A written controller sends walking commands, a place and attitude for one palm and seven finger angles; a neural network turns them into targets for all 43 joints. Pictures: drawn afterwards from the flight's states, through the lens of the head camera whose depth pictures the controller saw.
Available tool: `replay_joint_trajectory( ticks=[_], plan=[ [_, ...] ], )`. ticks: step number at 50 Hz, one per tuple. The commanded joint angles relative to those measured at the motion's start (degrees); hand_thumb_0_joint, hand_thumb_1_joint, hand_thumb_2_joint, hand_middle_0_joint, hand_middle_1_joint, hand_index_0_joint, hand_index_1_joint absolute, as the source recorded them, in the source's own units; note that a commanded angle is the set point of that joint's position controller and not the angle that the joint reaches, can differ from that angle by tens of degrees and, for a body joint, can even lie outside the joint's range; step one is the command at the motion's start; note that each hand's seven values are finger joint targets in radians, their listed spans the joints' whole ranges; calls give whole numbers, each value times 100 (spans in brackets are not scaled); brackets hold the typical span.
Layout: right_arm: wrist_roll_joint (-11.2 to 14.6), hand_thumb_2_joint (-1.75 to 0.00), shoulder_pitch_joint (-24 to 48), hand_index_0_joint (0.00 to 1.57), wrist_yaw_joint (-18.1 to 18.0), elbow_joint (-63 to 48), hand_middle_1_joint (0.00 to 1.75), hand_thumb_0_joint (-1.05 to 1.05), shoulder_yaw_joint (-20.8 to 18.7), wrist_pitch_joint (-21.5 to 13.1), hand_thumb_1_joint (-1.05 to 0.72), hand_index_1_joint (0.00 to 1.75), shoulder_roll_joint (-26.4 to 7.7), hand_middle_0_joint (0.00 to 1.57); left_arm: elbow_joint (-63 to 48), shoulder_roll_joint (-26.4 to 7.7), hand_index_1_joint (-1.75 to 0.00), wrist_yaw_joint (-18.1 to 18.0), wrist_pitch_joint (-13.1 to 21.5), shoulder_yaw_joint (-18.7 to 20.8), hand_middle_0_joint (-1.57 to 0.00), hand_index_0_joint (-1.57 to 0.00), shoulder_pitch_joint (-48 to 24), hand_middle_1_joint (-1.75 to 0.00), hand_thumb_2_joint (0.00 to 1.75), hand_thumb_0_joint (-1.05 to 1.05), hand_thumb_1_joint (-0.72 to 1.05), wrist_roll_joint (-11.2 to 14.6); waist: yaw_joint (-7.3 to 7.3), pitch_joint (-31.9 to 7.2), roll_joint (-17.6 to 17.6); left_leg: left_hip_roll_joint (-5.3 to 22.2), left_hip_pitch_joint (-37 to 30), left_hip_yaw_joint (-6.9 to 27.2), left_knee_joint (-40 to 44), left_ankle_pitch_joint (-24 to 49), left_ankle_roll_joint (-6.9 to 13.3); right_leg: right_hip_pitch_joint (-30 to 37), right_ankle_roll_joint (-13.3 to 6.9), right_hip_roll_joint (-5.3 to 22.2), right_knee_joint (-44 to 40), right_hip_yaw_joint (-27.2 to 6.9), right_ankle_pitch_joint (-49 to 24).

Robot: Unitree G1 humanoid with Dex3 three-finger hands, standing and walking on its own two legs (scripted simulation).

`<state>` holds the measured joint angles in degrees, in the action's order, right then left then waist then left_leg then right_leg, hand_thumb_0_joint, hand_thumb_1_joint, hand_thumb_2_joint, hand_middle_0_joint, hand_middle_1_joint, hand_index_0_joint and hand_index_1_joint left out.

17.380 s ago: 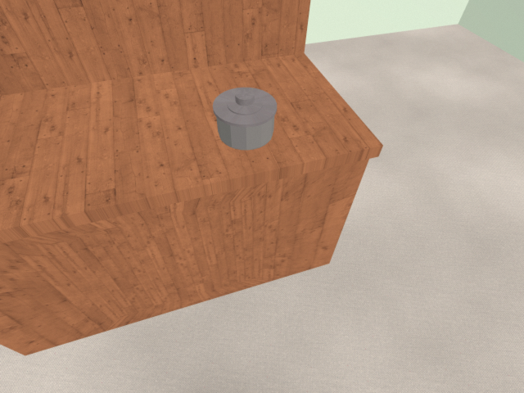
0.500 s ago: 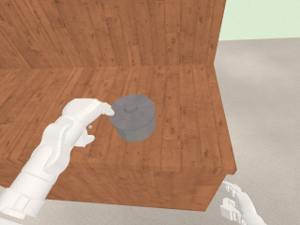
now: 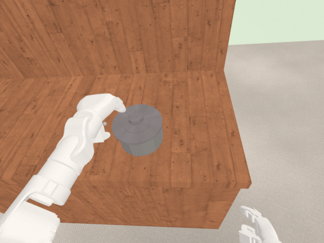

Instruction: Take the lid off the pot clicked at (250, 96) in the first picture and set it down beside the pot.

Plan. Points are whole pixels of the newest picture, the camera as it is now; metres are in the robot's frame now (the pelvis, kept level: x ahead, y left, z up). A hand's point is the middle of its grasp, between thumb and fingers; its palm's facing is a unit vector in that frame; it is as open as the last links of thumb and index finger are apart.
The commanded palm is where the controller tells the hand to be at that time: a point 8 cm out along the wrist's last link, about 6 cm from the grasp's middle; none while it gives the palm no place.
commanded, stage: move the open hand above the knob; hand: left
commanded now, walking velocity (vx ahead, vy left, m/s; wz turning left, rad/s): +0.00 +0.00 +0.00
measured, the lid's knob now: (135, 117) +0.46 +0.11 +0.04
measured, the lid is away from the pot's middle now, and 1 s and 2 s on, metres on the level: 0.00 0.00 0.00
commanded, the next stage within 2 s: lower the open fingers around the knob in 1.28 s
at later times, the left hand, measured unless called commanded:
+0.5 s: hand (125, 101) +0.44 +0.12 +0.12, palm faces -0.20 -0.06 -0.98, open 10.2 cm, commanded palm +0.41 +0.12 +0.17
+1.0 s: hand (130, 107) +0.43 +0.11 +0.11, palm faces -0.26 -0.02 -0.97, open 10.2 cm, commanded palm +0.41 +0.11 +0.17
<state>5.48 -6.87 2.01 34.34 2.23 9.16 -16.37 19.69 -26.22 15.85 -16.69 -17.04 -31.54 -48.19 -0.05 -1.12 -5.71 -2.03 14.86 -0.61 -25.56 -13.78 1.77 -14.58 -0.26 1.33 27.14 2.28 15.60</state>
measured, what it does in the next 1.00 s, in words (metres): stands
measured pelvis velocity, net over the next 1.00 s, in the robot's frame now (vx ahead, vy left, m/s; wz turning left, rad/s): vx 0.00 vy -0.01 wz -0.01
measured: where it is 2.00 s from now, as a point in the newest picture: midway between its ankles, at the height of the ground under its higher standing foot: outside the picture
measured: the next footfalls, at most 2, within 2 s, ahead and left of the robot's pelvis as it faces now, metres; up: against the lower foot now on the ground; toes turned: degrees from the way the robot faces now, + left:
none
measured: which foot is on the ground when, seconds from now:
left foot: down 0.00-1.00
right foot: down 0.00-1.00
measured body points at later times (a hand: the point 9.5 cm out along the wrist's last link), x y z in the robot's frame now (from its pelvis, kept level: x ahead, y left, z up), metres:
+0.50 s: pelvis +0.01 +0.00 +0.00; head +0.02 -0.04 +0.45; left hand +0.45 +0.12 +0.17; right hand +0.15 -0.23 -0.13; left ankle -0.01 +0.10 -0.74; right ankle -0.02 -0.11 -0.74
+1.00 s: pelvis +0.00 -0.01 +0.00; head +0.02 -0.05 +0.45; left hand +0.44 +0.11 +0.16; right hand +0.16 -0.24 -0.13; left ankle -0.01 +0.10 -0.74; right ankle -0.02 -0.11 -0.74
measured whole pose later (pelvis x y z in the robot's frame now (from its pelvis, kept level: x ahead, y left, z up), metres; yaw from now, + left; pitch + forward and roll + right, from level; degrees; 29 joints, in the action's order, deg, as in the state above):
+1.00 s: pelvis +0.00 -0.01 +0.00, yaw -1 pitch +4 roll +1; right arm 4.9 -7.6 -0.3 36.4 2.3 8.9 -15.1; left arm 33.1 -19.6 14.8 -17.7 -21.6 -44.9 -49.9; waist 1.6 -2.6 -5.0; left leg -1.7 15.7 -1.1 -25.5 -14.0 1.5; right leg -16.2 -0.6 1.0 28.1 1.7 16.2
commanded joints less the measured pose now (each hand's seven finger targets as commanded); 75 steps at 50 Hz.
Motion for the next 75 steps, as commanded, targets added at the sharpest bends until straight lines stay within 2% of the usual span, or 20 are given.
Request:
replay_joint_trajectory(
  ticks=[1,2,6,8,10,12,14,16,18,21,26,31,37,40,45,55,61,67,71,75],
  plan=[
    [-127,-90,877,20,-156,-951,30,0,-239,-371,-90,30,-541,20,-2553,-2132,-8,-207,360,1316,-82,-82,-3884,-8,138,0,-29,-197,98,-2791,353,-31,-1233,287,-2,2014,217,1027,-160,-83,-102,-182,-2280],
    [-142,-90,755,20,-214,-922,30,0,-208,-467,-90,30,-447,20,-2535,-2193,-8,-277,462,1373,-82,-82,-3972,-8,138,0,-29,-252,68,-3096,235,-44,-1393,303,-5,2257,231,1164,-144,-105,-31,-206,-2428],
    [-44,-90,417,20,-206,-475,30,0,-113,-386,-90,30,-489,20,-62,-1408,-8,-519,280,1175,-82,-82,-2674,-8,138,0,-29,-169,32,-1769,697,59,-630,215,162,1926,88,614,-177,-132,-131,13,-2003],
    [1,-90,472,20,-124,-451,30,0,-87,-294,-90,30,-478,20,797,-475,-8,-548,11,465,-82,-82,-2272,-8,138,0,-29,-104,40,-1193,929,78,-281,108,232,1495,3,251,-140,-132,-158,110,-1652],
    [-8,-90,604,20,-20,-637,30,0,-174,-235,-90,30,-455,20,370,158,-8,-471,-104,-86,-82,-82,-2605,-8,138,0,-29,-127,101,-1496,750,68,-481,87,125,1610,27,139,-166,-109,-107,105,-1779],
    [-51,-90,763,20,52,-801,30,0,-259,-204,-90,30,-415,20,-480,376,-8,-351,-169,-406,-82,-82,-3321,-8,138,0,-29,-210,202,-2189,520,46,-906,151,-27,2076,104,297,-195,-105,-8,47,-2095],
    [-92,-90,723,20,32,-856,30,0,-297,-249,-90,30,-421,20,-1306,-363,-8,-300,-135,32,-82,-82,-4251,-8,138,0,-29,-289,239,-2923,368,22,-1308,265,-167,2574,178,618,-189,-102,68,-55,-2527],
    [-150,-90,548,20,-103,-717,30,0,-243,-310,-90,30,-491,20,-1101,-1523,-8,-386,-2,1022,-82,-82,-4569,-8,138,0,-29,-300,165,-3056,677,6,-1134,292,-132,2383,215,978,-178,-112,30,-123,-2646],
    [-105,-90,382,20,-222,-495,30,0,-141,-339,-90,30,-390,20,-128,-1164,-8,-470,-6,774,-82,-82,-4473,-8,138,0,-29,-346,212,-2591,856,2,-875,198,-7,2093,198,792,-145,-128,14,-69,-2476],
    [-72,-90,335,20,-224,-338,30,0,-95,-327,-90,30,-461,20,1159,-822,-8,-622,-126,798,-82,-82,-3468,-8,138,0,-29,-274,42,-1773,1102,49,-319,107,151,1780,100,591,-159,-106,-39,3,-2171],
    [-59,-90,647,20,-20,-737,30,0,-230,-235,-90,30,-365,20,327,460,-8,-359,-333,-313,-82,-82,-3584,-8,138,0,-29,-262,185,-2237,805,45,-709,101,-84,2303,149,488,-173,-66,51,-21,-2572],
    [-120,-90,484,20,-196,-669,30,0,-211,-282,-90,30,-425,20,-468,-981,-8,-345,-53,636,-82,-82,-4812,-8,138,0,-29,-305,229,-2747,728,-1,-964,196,-69,2166,250,817,-164,-86,2,-127,-2607],
    [-67,-90,400,20,-252,-399,30,0,-121,-283,-90,30,-394,20,1238,-311,-8,-646,-180,339,-82,-82,-3755,-8,138,0,-29,-337,107,-1888,1003,57,-410,63,152,1625,142,536,-151,-90,-39,-31,-2095],
    [-61,-90,549,20,-194,-549,30,0,-155,-262,-90,30,-386,20,1001,47,-8,-554,-326,6,-82,-82,-3781,-8,138,0,-29,-307,124,-2098,896,18,-505,28,78,1627,162,597,-141,-51,-47,-89,-2267],
    [-91,-90,592,20,-262,-656,30,0,-185,-277,-90,30,-364,20,-24,-519,-8,-339,-138,264,-82,-82,-4647,-8,138,0,-29,-367,218,-2739,761,-21,-865,63,-41,1990,266,903,-129,-20,-13,-190,-2804],
    [-48,-90,676,20,-156,-627,30,0,-151,-197,-90,30,-337,20,516,24,-8,-449,-154,6,-82,-82,-3688,-8,138,0,-29,-347,112,-2104,808,32,-654,78,30,1920,173,575,-171,-57,-17,-67,-2423],
    [-82,-90,772,20,-190,-690,30,0,-181,-237,-90,30,-318,20,-360,-465,-8,-538,-109,318,-82,-82,-4407,-8,138,0,-29,-349,111,-2625,742,34,-888,159,8,2048,225,820,-187,-54,-13,-121,-2492],
    [-52,-90,716,20,-238,-520,30,0,-108,-194,-90,30,-361,20,811,-188,-8,-547,-341,150,-82,-82,-3861,-8,138,0,-29,-344,124,-1943,969,44,-502,44,150,1470,158,560,-145,-67,-108,-87,-2031],
    [-75,-90,813,20,-221,-688,30,0,-161,-224,-90,30,-315,20,145,30,-8,-382,-252,-55,-82,-82,-4156,-8,138,0,-29,-299,167,-2362,855,7,-772,106,45,1737,213,654,-173,-43,-91,-115,-2266],
    [-66,-90,683,20,-275,-625,30,0,-117,-196,-90,30,-349,20,522,-272,-8,-313,-133,165,-82,-82,-3858,-8,138,0,-29,-311,167,-2103,900,8,-615,76,79,1538,203,610,-149,-51,-114,-112,-2176]
  ],
)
